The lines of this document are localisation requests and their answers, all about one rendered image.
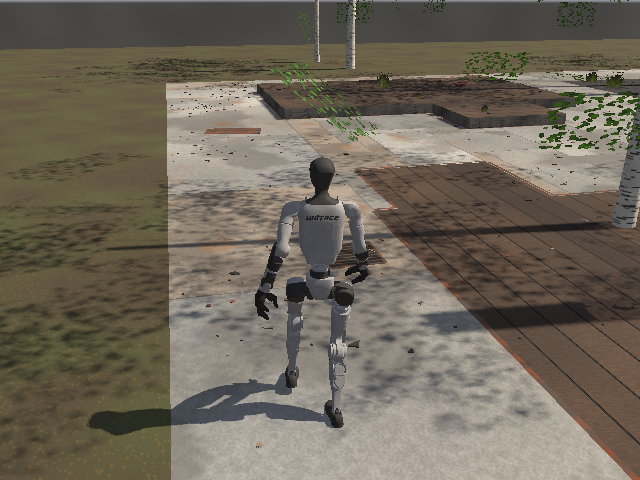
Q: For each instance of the robot left thigh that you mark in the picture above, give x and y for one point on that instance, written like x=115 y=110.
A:
x=296 y=292

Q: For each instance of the robot left upper arm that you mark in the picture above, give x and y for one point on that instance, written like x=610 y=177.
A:
x=289 y=211

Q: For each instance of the right robot forearm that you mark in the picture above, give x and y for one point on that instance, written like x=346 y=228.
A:
x=362 y=259

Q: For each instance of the robot right upper arm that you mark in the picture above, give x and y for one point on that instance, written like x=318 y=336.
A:
x=353 y=212

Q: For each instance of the left robot forearm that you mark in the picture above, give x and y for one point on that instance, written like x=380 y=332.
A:
x=271 y=271

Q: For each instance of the robot head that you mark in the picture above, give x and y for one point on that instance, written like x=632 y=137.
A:
x=321 y=173

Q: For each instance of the robot right hand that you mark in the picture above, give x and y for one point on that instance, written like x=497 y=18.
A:
x=360 y=278

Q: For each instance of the robot left hand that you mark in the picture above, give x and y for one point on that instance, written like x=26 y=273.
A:
x=259 y=303

